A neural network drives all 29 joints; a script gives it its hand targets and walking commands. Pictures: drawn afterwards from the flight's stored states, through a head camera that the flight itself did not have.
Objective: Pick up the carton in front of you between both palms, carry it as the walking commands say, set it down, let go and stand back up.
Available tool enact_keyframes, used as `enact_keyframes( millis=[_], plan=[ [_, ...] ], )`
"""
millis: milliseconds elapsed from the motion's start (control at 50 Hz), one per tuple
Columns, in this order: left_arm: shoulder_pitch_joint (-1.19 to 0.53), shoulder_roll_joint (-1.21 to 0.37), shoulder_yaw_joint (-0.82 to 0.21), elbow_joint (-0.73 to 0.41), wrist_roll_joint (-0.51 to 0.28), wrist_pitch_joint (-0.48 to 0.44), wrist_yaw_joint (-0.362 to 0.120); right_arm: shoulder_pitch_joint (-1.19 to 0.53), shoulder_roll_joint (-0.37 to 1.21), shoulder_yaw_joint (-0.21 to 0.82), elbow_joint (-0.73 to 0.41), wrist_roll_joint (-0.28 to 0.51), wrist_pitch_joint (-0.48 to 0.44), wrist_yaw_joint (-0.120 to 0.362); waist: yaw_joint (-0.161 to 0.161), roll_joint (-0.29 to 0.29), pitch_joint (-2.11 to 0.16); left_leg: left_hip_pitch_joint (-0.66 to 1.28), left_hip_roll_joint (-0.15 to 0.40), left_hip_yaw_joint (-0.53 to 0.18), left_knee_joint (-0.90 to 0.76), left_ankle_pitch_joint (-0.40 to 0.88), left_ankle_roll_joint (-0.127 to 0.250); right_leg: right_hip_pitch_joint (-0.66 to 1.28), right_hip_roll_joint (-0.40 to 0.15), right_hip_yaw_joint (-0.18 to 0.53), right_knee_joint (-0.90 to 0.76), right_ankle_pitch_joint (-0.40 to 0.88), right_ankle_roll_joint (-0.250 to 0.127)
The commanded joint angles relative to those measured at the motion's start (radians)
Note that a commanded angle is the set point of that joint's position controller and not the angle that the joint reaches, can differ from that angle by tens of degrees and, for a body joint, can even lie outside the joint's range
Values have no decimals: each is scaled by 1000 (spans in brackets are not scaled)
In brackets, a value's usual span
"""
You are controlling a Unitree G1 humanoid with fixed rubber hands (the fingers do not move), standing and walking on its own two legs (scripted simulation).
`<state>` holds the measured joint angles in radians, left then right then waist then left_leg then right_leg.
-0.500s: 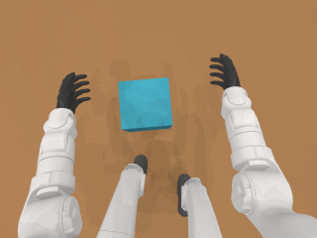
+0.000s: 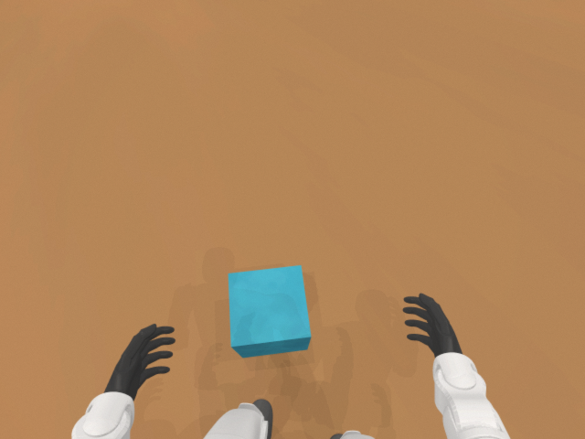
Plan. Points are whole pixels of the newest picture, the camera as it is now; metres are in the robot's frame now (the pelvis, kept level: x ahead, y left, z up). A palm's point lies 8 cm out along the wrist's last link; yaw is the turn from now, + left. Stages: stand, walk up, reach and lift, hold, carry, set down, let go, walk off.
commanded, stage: let go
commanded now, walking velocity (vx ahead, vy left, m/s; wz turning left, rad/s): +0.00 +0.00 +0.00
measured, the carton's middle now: (270, 314) +0.40 +0.09 -0.64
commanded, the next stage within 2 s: stand in 0.68 s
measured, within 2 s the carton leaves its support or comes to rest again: neither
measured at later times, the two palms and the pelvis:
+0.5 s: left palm (146, 382) +0.18 +0.20 -0.05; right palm (516, 409) +0.18 -0.27 -0.05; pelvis +0.02 -0.04 +0.01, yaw +1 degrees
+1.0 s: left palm (95, 419) +0.13 +0.28 -0.09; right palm out of the picture +0.13 -0.28 -0.06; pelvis +0.01 +0.00 +0.01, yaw +1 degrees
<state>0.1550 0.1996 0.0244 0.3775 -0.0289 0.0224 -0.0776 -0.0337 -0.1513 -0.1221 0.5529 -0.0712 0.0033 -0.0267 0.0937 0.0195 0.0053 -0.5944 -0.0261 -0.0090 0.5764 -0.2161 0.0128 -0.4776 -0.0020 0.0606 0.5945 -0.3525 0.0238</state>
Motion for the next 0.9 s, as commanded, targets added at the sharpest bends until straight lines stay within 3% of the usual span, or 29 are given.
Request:
enact_keyframes(
  millis=[0,120,400,420,440,480,660,680,720,780,880],
  plan=[
    [21,93,19,-96,-9,-19,7,44,-83,-1,-102,8,-25,11,-39,-26,-258,544,-6,-19,-55,378,-46,-14,58,-55,-149,173,-22],
    [59,113,35,-59,3,-2,5,160,-101,31,-151,28,-3,40,-75,-88,-138,582,-28,2,-119,322,-38,133,27,-40,-227,287,-1],
    [57,134,68,-39,49,72,6,208,-127,77,-215,74,74,86,-77,-57,13,656,-55,27,-141,246,-25,187,0,-16,-276,345,0],
    [43,170,82,-81,63,122,30,243,-113,76,-159,80,50,69,-72,-42,-44,593,-73,33,-104,220,-33,266,-11,5,-228,469,6],
    [55,166,66,-74,63,136,39,240,-125,76,-169,81,47,58,-84,-78,-43,567,-72,29,-107,204,-30,273,-5,1,-206,529,17],
    [62,160,58,-74,59,145,47,229,-129,80,-173,84,47,49,-83,-87,-44,550,-74,26,-104,205,-28,274,0,-5,-193,546,23],
    [46,143,37,-90,41,175,64,229,-145,67,-164,78,72,54,-98,-49,-1,597,-60,14,-113,229,-34,220,28,-43,-217,370,0],
    [28,207,77,58,30,99,73,233,-241,25,2,34,41,24,-101,-144,-35,482,50,-9,-65,223,-9,249,-8,-55,-191,229,13],
    [47,190,83,87,39,28,78,231,-242,16,23,24,9,7,-106,-96,-29,444,52,-23,-77,131,-1,259,-11,-24,-203,131,-1],
    [37,178,88,129,49,-12,79,189,-222,15,52,32,-15,10,-103,5,4,391,66,-67,-120,59,2,265,-18,-7,-190,97,-7],
    [62,190,94,182,53,-33,88,191,-237,12,101,33,-27,9,-99,30,-7,399,84,-102,-129,128,11,300,-20,-4,-178,146,1]
  ],
)
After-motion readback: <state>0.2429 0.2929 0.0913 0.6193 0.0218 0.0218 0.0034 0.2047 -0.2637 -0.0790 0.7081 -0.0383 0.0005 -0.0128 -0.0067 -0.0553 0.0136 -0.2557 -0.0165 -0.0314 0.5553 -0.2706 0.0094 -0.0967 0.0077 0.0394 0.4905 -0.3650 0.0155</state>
